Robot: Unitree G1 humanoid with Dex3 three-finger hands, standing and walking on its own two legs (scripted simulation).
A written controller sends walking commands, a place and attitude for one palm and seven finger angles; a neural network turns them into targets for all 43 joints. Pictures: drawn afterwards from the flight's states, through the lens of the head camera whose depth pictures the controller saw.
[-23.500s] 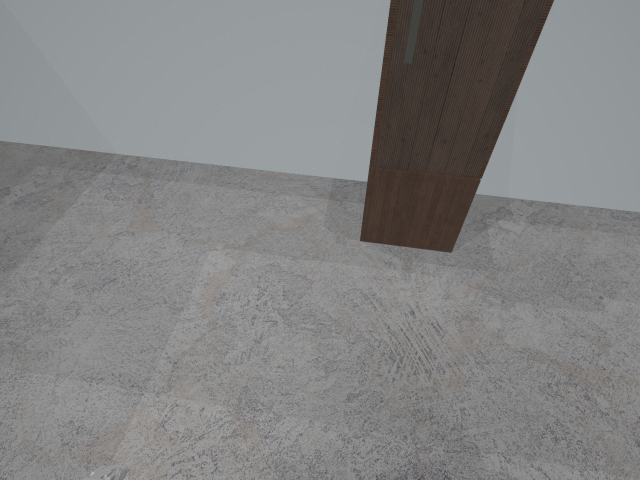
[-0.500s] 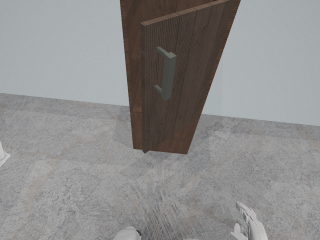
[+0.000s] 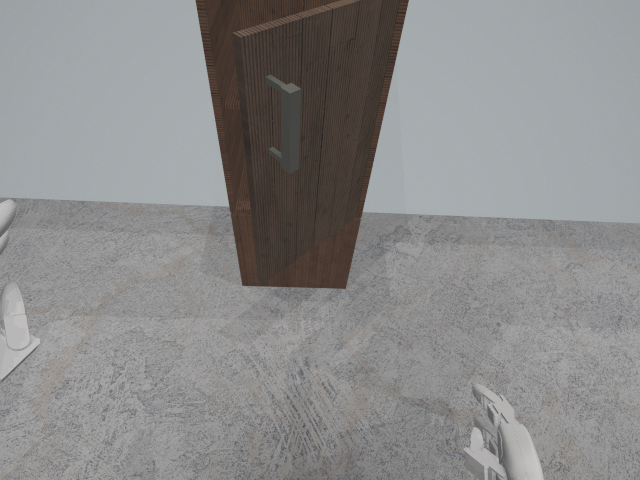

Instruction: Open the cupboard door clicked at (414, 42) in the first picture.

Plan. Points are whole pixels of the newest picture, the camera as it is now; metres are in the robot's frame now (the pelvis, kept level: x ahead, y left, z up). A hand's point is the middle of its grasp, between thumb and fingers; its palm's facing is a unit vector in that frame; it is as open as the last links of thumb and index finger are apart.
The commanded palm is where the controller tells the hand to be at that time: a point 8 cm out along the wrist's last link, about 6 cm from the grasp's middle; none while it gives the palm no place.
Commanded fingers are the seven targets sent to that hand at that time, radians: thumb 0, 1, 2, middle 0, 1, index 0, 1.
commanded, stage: stop stepping back and stand still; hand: left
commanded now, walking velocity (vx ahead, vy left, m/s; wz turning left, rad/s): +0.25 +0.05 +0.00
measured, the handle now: (281, 125) +0.61 +0.09 +0.11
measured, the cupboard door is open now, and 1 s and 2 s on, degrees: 44 44 44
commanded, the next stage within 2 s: let the arm hang, fingers relaxed in 1.06 s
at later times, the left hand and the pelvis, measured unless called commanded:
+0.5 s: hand out of the picture +0.16 +0.28 +0.16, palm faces +0.42 -0.77 -0.49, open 7.4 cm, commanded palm +0.10 +0.31 +0.17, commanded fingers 0.00 0.90 0.90 -0.20 -0.30 -0.20 -0.30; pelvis -0.04 +0.01 +0.00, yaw +1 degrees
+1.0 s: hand out of the picture +0.14 +0.30 +0.15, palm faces +0.43 -0.77 -0.46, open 7.4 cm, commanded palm +0.07 +0.34 +0.17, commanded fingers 0.00 0.90 0.90 -0.20 -0.30 -0.20 -0.30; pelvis -0.06 +0.03 +0.00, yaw +1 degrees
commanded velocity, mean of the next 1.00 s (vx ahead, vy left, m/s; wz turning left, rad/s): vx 0.04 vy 0.01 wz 0.00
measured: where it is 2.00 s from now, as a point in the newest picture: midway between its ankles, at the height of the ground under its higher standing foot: outside the picture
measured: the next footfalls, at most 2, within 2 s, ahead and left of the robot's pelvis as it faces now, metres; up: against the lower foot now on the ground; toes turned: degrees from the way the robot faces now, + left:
left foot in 0.32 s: +0.01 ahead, +0.14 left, +0.00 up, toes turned +5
